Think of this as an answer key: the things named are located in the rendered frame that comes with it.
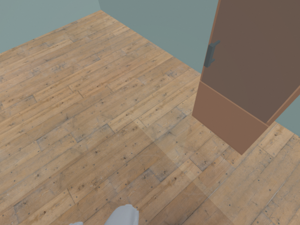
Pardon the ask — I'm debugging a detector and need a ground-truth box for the cupboard door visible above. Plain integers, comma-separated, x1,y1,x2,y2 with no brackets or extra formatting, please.
201,0,300,123

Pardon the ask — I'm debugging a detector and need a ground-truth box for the robot left thigh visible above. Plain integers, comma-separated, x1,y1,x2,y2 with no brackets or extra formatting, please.
104,205,139,225

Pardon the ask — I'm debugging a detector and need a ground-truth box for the handle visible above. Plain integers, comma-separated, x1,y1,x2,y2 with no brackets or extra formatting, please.
204,40,220,68

